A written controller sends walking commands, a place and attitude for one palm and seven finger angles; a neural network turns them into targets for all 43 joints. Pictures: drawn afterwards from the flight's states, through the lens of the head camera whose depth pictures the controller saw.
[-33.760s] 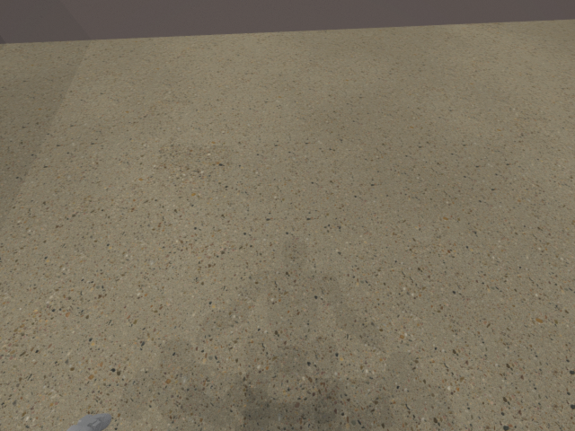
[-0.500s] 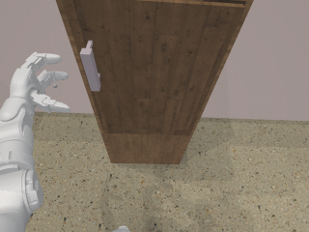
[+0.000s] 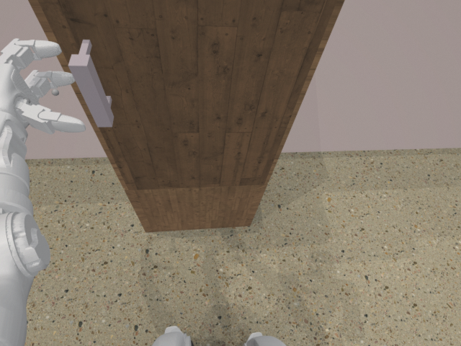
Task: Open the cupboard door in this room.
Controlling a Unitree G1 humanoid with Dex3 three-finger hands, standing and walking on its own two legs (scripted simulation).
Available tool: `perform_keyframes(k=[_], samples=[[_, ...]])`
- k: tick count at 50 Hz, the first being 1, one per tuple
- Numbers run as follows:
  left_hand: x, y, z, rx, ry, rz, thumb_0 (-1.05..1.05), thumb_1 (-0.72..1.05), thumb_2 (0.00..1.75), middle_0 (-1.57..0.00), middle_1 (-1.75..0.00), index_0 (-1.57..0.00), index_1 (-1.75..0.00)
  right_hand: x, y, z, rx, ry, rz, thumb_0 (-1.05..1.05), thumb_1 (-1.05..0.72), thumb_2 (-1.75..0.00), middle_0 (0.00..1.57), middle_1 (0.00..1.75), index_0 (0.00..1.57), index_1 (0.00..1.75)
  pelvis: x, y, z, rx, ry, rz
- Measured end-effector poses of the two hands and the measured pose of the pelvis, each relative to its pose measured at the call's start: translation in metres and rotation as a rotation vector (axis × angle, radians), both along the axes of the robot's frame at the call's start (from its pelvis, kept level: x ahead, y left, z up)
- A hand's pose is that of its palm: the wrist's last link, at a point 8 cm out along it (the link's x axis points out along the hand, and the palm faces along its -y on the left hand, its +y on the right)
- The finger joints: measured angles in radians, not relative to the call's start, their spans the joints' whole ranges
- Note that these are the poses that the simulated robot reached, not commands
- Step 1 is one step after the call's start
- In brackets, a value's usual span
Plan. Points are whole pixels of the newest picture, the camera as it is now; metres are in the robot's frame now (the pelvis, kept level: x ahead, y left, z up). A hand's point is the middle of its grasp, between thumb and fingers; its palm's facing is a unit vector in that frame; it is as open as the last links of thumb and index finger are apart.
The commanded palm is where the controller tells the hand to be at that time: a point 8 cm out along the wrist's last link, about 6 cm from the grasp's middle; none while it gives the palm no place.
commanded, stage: move the hooked fingers beside the handle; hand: left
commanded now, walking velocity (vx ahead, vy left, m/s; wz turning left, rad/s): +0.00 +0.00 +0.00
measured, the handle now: (96, 85) +0.53 +0.19 +0.12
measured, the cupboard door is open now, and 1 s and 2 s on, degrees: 0 0 0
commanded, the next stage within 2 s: slide the fingers in behind the handle in 0.68 s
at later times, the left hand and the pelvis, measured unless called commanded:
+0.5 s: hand (48, 102) +0.48 +0.25 +0.13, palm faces +0.01 -1.00 +0.01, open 14.0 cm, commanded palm +0.46 +0.29 +0.12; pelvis +0.01 +0.00 +0.00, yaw +1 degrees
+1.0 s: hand (60, 98) +0.49 +0.23 +0.13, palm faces +0.02 -1.00 +0.01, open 14.0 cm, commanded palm +0.47 +0.27 +0.12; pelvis +0.00 +0.00 +0.00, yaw +0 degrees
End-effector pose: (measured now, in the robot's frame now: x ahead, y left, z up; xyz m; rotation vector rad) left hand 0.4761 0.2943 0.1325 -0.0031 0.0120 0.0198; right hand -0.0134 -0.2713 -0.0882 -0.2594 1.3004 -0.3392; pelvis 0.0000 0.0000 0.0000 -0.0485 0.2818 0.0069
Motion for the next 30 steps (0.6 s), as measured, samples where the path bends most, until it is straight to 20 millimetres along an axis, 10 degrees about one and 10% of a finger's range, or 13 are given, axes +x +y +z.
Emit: perform_keyframes(k=[30], samples=[[-0.02,0.005,-0.007,-0.009,0.004,0.003,-0.02,-0.5,0.3,-0.3,-1.2,-0.3,-1.2,0.059,0.006,-0.002,0.019,-0.118,0.071,0.01,-0.91,-0.9,0.21,0.3,0.2,0.3,0.006,0.002,0.0,-0.003,-0.024,0.016]])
